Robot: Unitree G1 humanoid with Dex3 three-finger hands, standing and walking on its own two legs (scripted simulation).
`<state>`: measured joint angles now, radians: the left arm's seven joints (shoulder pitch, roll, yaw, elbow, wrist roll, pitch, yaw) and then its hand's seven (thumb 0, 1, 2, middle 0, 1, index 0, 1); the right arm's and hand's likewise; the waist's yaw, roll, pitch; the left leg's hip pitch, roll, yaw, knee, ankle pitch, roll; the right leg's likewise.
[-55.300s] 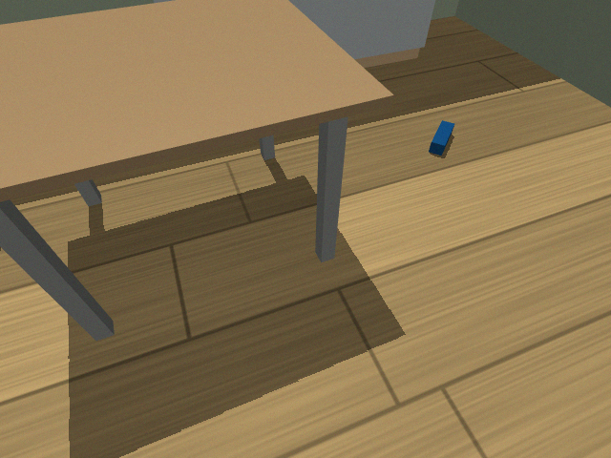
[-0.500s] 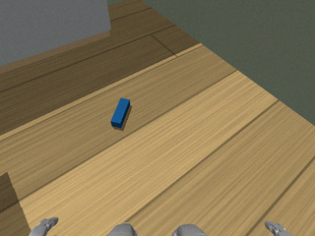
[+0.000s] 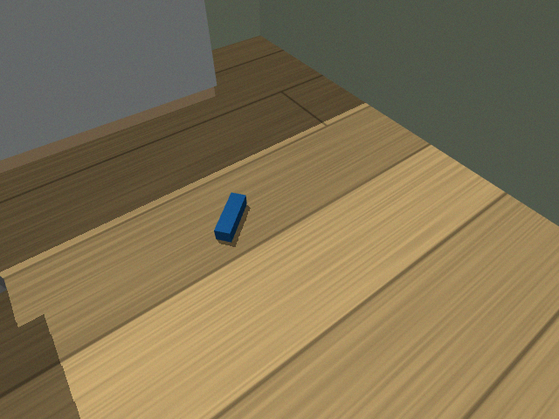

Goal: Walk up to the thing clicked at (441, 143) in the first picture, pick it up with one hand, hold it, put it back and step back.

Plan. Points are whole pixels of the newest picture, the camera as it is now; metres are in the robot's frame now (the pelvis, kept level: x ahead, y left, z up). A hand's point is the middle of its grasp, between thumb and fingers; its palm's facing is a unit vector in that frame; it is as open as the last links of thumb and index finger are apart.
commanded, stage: step back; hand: left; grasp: from above
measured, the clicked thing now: (231, 216) +1.03 +0.25 -0.73
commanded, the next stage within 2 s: stand in 0.68 s
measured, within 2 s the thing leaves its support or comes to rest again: neither
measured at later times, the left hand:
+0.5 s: hand out of the picture +0.12 +0.25 -0.15, palm faces +0.05 -0.93 -0.35, open 7.3 cm
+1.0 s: hand out of the picture +0.12 +0.26 -0.14, palm faces +0.02 -0.94 -0.34, open 7.3 cm
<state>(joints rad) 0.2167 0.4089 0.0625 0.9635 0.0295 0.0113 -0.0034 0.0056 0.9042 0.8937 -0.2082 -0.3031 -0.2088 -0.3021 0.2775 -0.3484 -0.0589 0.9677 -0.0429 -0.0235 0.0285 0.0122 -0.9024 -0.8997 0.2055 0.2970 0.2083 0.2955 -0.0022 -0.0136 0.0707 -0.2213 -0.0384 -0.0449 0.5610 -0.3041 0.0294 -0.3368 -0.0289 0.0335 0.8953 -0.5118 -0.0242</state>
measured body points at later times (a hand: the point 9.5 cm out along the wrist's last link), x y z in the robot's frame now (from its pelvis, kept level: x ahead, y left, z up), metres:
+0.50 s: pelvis +0.03 -0.01 +0.00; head +0.05 -0.01 +0.44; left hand +0.12 +0.30 -0.12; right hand +0.11 -0.32 -0.13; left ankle +0.03 +0.13 -0.73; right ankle +0.07 -0.14 -0.73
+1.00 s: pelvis +0.05 +0.01 +0.02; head +0.06 +0.01 +0.46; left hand +0.12 +0.31 -0.12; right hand +0.18 -0.28 -0.11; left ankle +0.03 +0.13 -0.73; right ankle +0.07 -0.14 -0.73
